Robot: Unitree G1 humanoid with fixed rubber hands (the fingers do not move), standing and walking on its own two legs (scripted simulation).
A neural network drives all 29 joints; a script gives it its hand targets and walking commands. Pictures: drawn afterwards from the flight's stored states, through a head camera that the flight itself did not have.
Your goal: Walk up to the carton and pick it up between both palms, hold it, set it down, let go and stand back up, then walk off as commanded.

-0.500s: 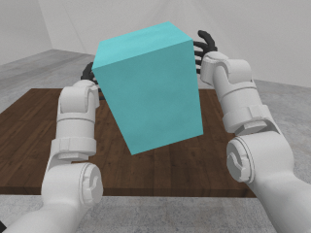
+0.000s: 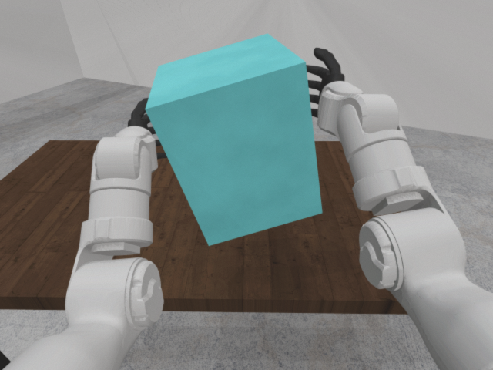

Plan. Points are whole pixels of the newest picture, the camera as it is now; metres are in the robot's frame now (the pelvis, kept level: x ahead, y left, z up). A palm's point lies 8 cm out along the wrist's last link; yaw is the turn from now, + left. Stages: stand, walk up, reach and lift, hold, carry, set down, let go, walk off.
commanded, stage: hold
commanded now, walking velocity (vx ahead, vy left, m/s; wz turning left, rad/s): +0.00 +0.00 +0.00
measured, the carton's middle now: (238, 137) +0.43 +0.01 +0.25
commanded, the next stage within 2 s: none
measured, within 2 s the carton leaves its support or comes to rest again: neither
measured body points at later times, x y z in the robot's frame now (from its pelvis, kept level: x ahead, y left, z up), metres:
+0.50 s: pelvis +0.00 +0.00 +0.00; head -0.09 +0.00 +0.44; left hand +0.38 +0.16 +0.27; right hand +0.39 -0.12 +0.33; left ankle +0.02 +0.12 -0.75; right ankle +0.04 -0.13 -0.75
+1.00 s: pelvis +0.00 +0.00 +0.00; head -0.09 +0.00 +0.44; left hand +0.38 +0.16 +0.27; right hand +0.39 -0.12 +0.33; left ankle +0.02 +0.12 -0.75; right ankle +0.04 -0.13 -0.75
